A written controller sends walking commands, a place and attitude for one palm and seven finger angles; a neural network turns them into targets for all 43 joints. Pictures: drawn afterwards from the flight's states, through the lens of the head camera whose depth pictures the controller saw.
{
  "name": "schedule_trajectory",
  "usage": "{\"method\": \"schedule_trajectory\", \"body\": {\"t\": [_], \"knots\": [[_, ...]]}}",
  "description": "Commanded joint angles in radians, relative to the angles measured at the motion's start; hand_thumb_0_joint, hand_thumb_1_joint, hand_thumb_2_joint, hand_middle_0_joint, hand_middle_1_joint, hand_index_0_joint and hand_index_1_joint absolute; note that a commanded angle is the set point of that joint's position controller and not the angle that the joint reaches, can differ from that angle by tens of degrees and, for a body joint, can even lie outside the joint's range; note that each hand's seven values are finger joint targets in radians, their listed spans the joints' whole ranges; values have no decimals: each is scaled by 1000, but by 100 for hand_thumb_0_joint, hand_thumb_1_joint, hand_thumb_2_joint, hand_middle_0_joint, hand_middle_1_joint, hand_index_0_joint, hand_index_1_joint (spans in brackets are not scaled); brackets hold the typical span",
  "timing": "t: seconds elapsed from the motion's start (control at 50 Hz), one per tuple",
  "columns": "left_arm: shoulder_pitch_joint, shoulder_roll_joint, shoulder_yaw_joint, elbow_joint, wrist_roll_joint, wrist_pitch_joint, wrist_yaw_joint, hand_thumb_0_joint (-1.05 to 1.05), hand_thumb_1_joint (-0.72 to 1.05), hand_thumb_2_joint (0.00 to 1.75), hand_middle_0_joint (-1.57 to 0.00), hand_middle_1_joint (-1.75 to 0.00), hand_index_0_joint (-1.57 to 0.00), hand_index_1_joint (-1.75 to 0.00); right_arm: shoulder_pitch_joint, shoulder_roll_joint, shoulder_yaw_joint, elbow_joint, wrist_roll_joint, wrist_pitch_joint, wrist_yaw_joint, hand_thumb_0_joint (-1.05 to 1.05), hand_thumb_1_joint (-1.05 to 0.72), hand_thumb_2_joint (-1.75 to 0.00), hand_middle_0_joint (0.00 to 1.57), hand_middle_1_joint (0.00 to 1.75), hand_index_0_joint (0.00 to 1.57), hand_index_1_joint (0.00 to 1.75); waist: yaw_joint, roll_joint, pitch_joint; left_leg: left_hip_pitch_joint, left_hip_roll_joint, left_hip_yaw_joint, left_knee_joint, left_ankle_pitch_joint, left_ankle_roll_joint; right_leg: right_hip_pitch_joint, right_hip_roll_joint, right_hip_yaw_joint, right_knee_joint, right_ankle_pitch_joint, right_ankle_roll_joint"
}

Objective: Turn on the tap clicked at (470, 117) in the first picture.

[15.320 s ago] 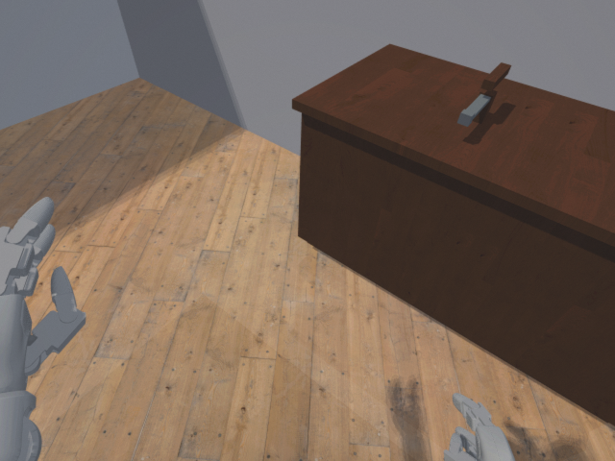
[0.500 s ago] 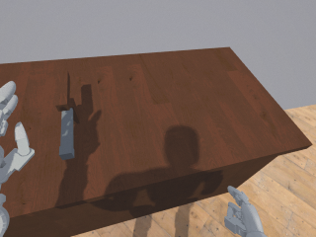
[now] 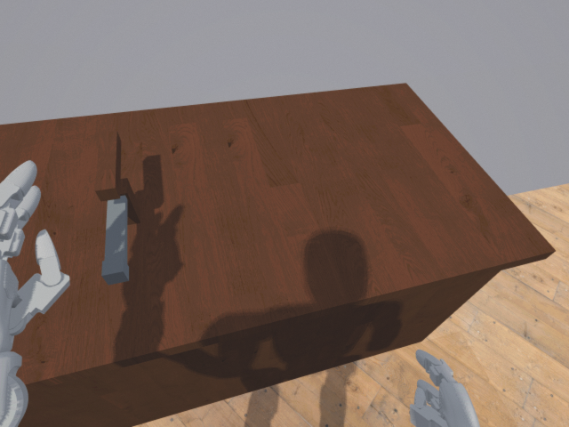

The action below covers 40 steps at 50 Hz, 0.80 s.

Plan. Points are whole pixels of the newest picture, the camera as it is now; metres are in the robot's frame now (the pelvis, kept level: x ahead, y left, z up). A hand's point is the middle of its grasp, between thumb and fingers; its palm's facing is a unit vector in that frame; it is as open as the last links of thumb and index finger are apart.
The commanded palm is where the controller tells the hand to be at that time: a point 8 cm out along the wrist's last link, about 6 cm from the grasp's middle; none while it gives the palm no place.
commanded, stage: shuffle to correct the standing spot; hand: left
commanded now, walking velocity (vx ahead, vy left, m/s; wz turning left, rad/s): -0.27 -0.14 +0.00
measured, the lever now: (115, 271) +0.30 +0.27 +0.02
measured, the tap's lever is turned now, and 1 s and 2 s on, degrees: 0 0 0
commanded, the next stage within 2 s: come to a stop and stand still in 0.46 s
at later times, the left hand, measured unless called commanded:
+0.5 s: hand (101, 312) +0.19 +0.19 +0.16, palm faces +0.33 -0.84 -0.43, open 7.4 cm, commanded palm +0.12 +0.24 +0.17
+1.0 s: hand (78, 373) +0.14 +0.20 +0.16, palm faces +0.35 -0.86 -0.38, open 7.4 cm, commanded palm +0.08 +0.24 +0.17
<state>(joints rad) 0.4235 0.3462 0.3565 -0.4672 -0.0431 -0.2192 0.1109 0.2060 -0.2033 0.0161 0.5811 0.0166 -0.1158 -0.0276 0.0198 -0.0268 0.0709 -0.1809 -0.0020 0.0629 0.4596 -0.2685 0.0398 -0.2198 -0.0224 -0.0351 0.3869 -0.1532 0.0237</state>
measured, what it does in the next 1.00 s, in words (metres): steps on the spot: right foot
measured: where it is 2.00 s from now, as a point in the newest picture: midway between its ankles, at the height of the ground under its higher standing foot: outside the picture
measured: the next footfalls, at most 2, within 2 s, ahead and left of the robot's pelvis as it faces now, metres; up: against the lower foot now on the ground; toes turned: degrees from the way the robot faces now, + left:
right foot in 0.82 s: -0.02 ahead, -0.16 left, +0.00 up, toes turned -3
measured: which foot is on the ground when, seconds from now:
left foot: down 0.00-1.00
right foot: down 0.00-0.64, up 0.66-0.80, down 0.82-1.00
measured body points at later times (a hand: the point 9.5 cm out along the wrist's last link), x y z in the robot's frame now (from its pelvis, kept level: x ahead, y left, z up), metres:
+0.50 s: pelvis -0.04 -0.04 -0.01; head +0.03 -0.02 +0.43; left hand +0.16 +0.24 +0.19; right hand +0.16 -0.26 -0.09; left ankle -0.03 +0.08 -0.73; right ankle +0.03 -0.14 -0.74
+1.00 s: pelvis -0.08 -0.04 -0.01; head -0.05 -0.02 +0.44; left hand +0.11 +0.24 +0.18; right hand +0.08 -0.27 -0.08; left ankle -0.07 +0.07 -0.74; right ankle -0.06 -0.17 -0.74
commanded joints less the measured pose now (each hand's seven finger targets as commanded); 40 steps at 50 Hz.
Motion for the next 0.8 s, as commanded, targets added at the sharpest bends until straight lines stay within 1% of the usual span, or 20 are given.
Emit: {"method": "schedule_trajectory", "body": {"t": [0.0,0.16,0.18,0.26,0.28,0.32,0.36,0.42,0.44,0.46,0.5,0.54,0.56,0.6,0.62,0.64,0.68,0.7,0.74,0.78], "knots": [[-91,161,91,-232,-12,-58,14,0,90,90,-20,-30,-20,-30,-93,-120,-56,-169,2,-60,-13,0,-90,-90,20,30,20,30,0,81,-126,-66,88,-97,-133,104,-31,123,-27,64,-16,110,-30],[-23,199,148,-295,-25,-68,5,0,90,90,-20,-30,-20,-30,-100,-107,-64,-191,4,-59,1,0,-90,-90,20,30,20,30,10,132,-196,-16,169,-94,-58,439,-42,101,-26,29,110,240,-25],[-2,166,125,-266,-32,-66,-3,0,90,90,-20,-30,-20,-30,-86,-110,-61,-189,-6,-52,4,0,-90,-90,20,30,20,30,9,128,-198,-39,178,-99,-65,434,-35,104,-22,25,118,206,-24],[14,205,171,-328,-35,-82,-10,0,90,90,-20,-30,-20,-30,-92,-104,-71,-196,-7,-62,6,0,-90,-90,20,30,20,30,10,141,-198,-46,223,-105,-1,481,-21,54,-38,40,159,207,-44],[22,176,146,-307,-40,-83,-18,0,90,90,-20,-30,-20,-30,-81,-108,-68,-195,-19,-57,6,0,-90,-90,20,30,20,30,7,133,-196,-75,227,-108,-4,444,-14,55,-36,39,165,181,-41],[18,204,180,-321,-42,-95,-22,0,90,90,-20,-30,-20,-30,-75,-107,-80,-197,-17,-69,2,0,-90,-90,20,30,20,30,11,131,-191,-117,235,-113,36,373,-7,58,-52,62,162,207,-53],[11,214,191,-343,-42,-97,-20,0,90,90,-20,-30,-20,-30,-78,-103,-80,-191,-12,-73,-1,0,-90,-90,20,30,20,30,2,77,-199,-108,175,-80,117,253,-26,11,-93,134,115,320,-85],[18,234,203,-325,-40,-114,-11,0,90,90,-20,-30,-20,-30,-33,-89,-95,-163,-21,-76,-5,0,-90,-90,20,30,20,30,-11,-117,-238,-109,12,-25,312,-123,-52,-72,-251,294,-80,255,-148],[34,233,206,-322,-38,-117,-5,0,90,90,-20,-30,-20,-30,-39,-82,-95,-159,-18,-74,-3,0,-90,-90,20,30,20,30,0,-143,-243,-138,-7,-55,402,-198,-50,-77,-300,331,-126,149,-182],[62,250,230,-333,-33,-110,8,0,90,90,-20,-30,-20,-30,-70,-74,-86,-149,-16,-69,-3,0,-90,-90,20,30,20,30,3,-113,-245,-165,3,-91,418,-212,-49,-63,-321,362,-124,142,-221],[83,235,224,-344,-28,-112,15,0,90,90,-20,-30,-20,-30,-72,-65,-74,-141,-25,-63,-7,0,-90,-90,20,30,20,30,1,-118,-250,-172,9,-73,294,-203,-47,-22,-283,253,-74,162,-207],[123,233,229,-315,-28,-119,17,0,90,90,-20,-30,-20,-30,-44,-63,-75,-118,-30,-67,-18,0,-90,-90,20,30,20,30,-9,-101,-261,-103,13,-25,89,-111,-41,-17,-224,171,-33,162,-151],[137,227,217,-325,-36,-116,25,0,90,90,-20,-30,-20,-30,-63,-73,-71,-125,-18,-67,-22,0,-90,-90,20,30,20,30,-17,-27,-259,-31,47,-42,-30,2,-30,-44,-188,160,25,113,-120],[93,224,200,-348,-41,-127,21,0,90,90,-20,-30,-20,-30,-60,-117,-82,-152,-11,-72,-30,0,-90,-90,20,30,20,30,5,148,-235,-50,234,-200,-153,109,40,-45,-43,64,180,-42,-23],[74,250,229,-330,-39,-121,20,0,90,90,-20,-30,-20,-30,-75,-109,-79,-155,-9,-77,-33,0,-90,-90,20,30,20,30,0,272,-220,-143,337,-293,-194,44,80,-50,-19,37,336,-222,-10],[14,243,217,-339,-31,-105,19,0,90,90,-20,-30,-20,-30,-71,-101,-75,-155,-19,-81,-33,0,-90,-90,20,30,20,30,-12,278,-160,-214,353,-320,-218,20,107,-64,-2,54,458,-267,-12],[-15,189,158,-332,-26,-88,19,0,90,90,-20,-30,-20,-30,-53,-111,-86,-142,-11,-94,-20,0,-90,-90,20,30,20,30,-9,192,-140,-46,293,-222,-101,313,96,-139,3,48,384,-257,-14],[-5,170,135,-317,-13,-76,18,0,90,90,-20,-30,-20,-30,-34,-122,-90,-142,-3,-96,-5,0,-90,-90,20,30,20,30,-5,190,-152,5,265,-181,-49,366,71,-115,-4,28,271,-234,-19],[-34,166,112,-310,1,-60,13,0,90,90,-20,-30,-20,-30,-28,-135,-89,-150,9,-92,15,0,-90,-90,20,30,20,30,-14,183,-151,-11,225,-174,5,265,38,-6,-5,-13,69,-113,-28],[-69,175,106,-269,5,-55,11,0,90,90,-20,-30,-20,-30,-47,-130,-68,-141,8,-86,18,0,-90,-90,20,30,20,30,-27,149,-111,-119,171,-167,2,41,13,105,-19,0,-44,-5,-32]]}}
